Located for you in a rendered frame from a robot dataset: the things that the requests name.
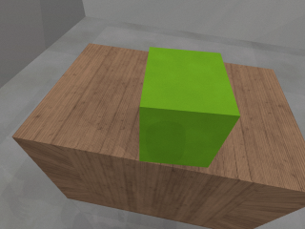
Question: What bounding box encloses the carton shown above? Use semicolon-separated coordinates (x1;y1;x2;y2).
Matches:
139;47;240;168

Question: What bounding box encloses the pedestal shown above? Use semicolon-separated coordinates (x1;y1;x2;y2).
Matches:
12;43;305;229

